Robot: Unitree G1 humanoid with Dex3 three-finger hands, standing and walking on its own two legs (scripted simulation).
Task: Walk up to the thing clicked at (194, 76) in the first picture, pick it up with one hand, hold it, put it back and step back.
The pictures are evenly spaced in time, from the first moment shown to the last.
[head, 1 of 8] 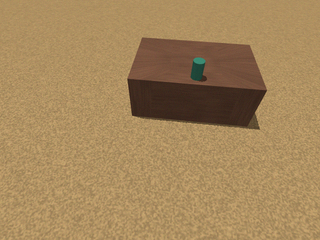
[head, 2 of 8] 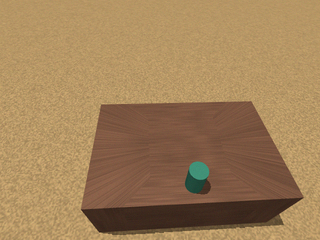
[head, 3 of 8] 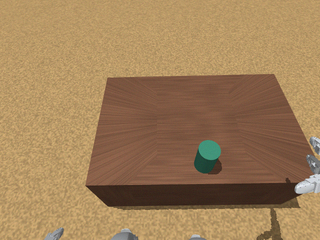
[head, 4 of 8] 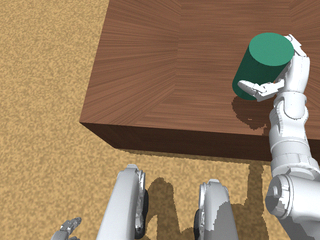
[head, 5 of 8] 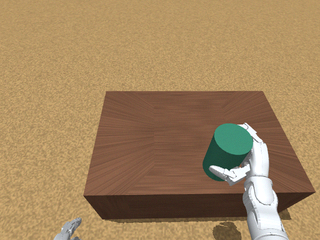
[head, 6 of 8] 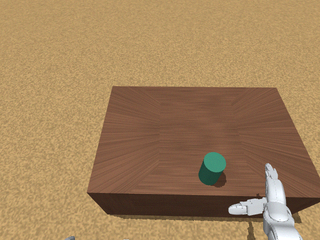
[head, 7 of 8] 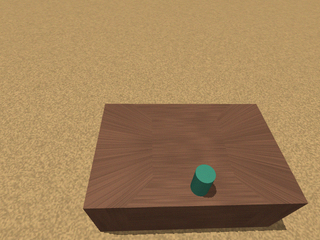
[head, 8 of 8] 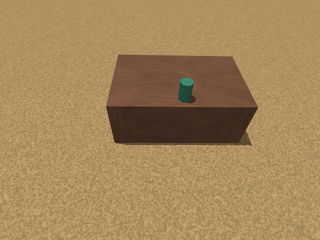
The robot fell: no
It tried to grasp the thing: yes
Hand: right
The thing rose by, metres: 0.34
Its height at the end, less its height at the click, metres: +0.00
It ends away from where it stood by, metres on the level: 0.01
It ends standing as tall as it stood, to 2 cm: yes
